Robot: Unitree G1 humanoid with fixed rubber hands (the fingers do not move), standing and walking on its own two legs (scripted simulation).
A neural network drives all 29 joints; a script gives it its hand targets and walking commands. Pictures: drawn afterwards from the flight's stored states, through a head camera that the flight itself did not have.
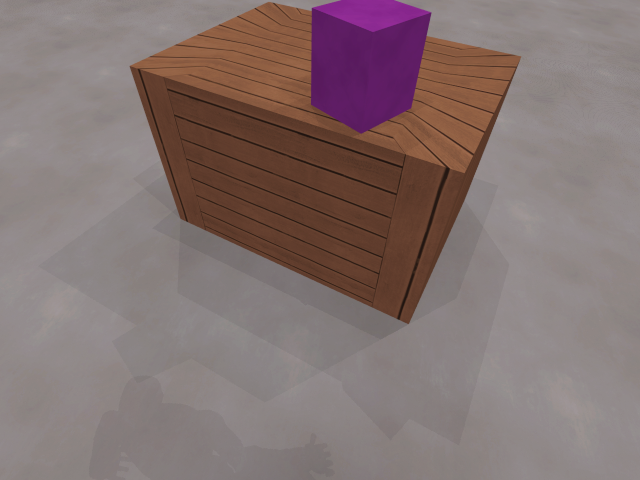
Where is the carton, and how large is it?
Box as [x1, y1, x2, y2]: [311, 0, 431, 133]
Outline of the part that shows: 431,12 394,0 340,0 313,7 311,45 311,104 361,133 410,108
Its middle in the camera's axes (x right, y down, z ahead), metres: +0.12 -0.47 +1.03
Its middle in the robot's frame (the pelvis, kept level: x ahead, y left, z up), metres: +1.09 -0.13 +0.05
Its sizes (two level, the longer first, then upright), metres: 0.210 0.200 0.250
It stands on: a pedestal, 0.69 m high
